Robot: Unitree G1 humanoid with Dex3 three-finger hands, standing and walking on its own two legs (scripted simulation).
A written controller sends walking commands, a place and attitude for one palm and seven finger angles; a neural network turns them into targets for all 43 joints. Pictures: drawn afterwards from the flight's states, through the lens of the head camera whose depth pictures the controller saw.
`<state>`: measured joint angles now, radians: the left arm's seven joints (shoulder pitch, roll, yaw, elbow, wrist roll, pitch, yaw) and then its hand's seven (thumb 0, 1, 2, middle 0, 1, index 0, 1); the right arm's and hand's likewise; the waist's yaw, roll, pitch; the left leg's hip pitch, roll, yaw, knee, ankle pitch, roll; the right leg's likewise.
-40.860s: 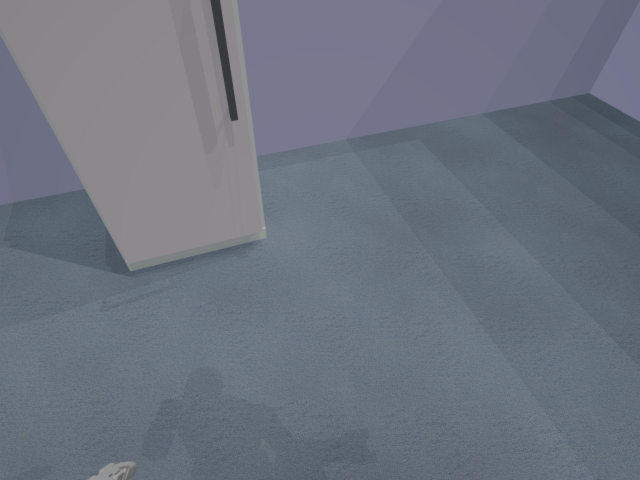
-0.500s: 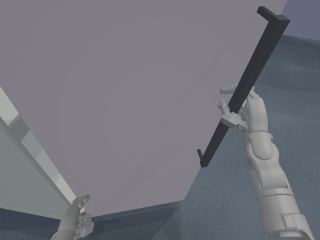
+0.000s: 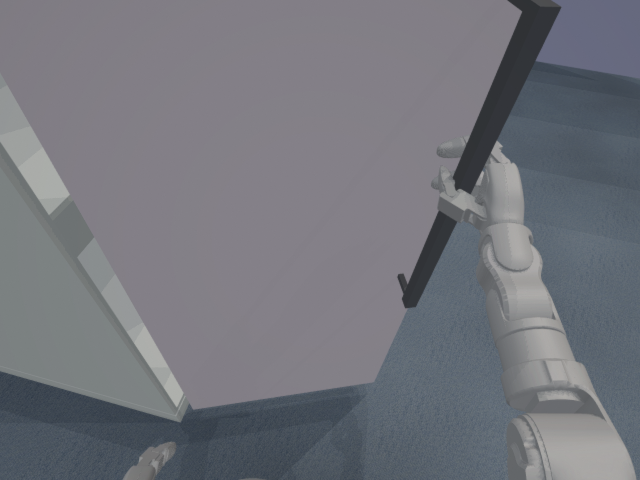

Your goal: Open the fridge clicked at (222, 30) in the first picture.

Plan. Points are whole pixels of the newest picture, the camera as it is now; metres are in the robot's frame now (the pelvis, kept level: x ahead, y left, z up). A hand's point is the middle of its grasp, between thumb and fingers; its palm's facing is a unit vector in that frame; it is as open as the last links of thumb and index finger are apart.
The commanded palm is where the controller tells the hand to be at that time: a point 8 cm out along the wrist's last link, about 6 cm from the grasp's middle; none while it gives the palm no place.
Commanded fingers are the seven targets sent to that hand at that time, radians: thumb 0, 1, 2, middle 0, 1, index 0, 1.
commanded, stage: loosen the grip on the handle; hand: right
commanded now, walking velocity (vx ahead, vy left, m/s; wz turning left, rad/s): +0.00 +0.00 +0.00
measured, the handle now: (446, 195) +0.47 -0.12 +0.12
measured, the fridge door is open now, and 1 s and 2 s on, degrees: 67 63 63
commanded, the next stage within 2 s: slip the hand off the handle in 0.62 s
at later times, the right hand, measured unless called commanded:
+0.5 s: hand (439, 202) +0.45 -0.11 +0.12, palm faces +0.01 +0.99 -0.17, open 13.1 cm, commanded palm +0.41 -0.17 +0.13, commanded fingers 0.00 0.55 -0.20 0.26 1.17 0.26 1.17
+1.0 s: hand (482, 202) +0.45 -0.16 +0.13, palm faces +0.08 +0.98 -0.19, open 14.7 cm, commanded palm +0.42 -0.22 +0.13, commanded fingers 0.00 0.55 -0.20 0.25 1.15 0.25 1.15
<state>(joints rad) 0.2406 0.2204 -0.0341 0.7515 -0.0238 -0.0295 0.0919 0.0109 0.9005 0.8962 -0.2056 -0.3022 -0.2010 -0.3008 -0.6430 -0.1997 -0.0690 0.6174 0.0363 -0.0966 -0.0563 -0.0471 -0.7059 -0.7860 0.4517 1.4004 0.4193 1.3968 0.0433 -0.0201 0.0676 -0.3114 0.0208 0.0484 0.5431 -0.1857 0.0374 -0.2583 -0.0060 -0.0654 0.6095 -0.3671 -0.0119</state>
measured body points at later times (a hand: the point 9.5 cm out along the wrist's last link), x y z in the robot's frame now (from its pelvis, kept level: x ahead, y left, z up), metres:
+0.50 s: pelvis +0.02 -0.03 +0.00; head +0.04 -0.03 +0.45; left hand +0.10 +0.23 -0.11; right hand +0.44 -0.16 +0.13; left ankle +0.07 +0.10 -0.73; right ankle +0.03 -0.13 -0.73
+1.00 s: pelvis +0.04 -0.01 +0.00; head +0.07 +0.00 +0.45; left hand +0.16 +0.25 -0.11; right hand +0.44 -0.21 +0.14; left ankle +0.07 +0.10 -0.73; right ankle +0.03 -0.13 -0.73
